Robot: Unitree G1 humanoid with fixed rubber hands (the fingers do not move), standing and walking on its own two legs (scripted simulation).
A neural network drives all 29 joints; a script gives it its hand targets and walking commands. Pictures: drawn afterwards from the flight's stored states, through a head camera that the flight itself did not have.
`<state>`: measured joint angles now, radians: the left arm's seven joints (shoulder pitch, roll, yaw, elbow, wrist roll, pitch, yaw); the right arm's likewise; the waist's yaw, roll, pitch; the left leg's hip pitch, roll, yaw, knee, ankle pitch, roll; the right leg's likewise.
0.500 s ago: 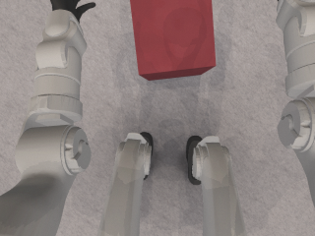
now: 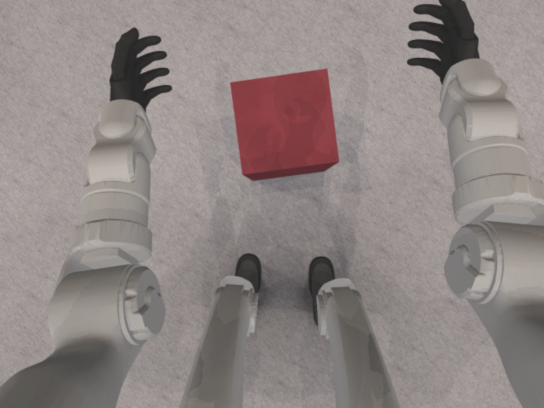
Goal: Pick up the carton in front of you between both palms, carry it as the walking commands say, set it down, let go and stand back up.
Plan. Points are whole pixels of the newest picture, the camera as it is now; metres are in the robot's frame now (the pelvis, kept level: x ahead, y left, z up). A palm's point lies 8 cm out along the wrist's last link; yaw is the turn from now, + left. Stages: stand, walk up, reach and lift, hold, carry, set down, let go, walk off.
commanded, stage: let go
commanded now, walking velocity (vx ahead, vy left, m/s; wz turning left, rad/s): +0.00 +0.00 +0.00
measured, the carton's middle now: (284, 133) +0.54 +0.01 -0.53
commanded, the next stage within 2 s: stand in 1.26 s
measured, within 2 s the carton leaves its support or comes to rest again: neither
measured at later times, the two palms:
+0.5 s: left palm (39, 245) +0.33 +0.24 +0.00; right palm (525, 210) +0.36 -0.21 -0.01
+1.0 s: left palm (1, 361) +0.24 +0.23 +0.05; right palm out of the picture +0.24 -0.23 +0.05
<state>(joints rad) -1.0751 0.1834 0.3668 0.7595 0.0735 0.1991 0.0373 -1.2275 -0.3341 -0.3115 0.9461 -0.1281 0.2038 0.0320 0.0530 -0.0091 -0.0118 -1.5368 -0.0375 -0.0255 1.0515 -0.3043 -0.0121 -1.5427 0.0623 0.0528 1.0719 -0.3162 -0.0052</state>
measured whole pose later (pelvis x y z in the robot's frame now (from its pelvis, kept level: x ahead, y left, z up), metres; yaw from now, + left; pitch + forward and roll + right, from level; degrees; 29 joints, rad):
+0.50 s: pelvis +0.06 +0.01 +0.09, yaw +0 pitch +24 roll +0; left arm -0.17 0.18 0.13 0.56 0.01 0.02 -0.06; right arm -0.27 -0.20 -0.17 0.63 -0.05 0.02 0.02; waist 0.04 0.02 -0.05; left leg -0.81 -0.04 -0.05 0.66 -0.27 0.01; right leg -0.80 0.04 0.05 0.65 -0.27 0.00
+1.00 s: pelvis +0.08 +0.00 +0.12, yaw +0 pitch -4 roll +0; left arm 0.21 0.21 0.04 0.43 0.01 0.12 -0.08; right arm 0.23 -0.21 -0.04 0.43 -0.01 0.12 0.07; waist 0.00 -0.01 0.09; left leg -0.11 -0.03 -0.05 0.44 -0.27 0.00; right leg -0.10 0.04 0.04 0.44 -0.27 -0.02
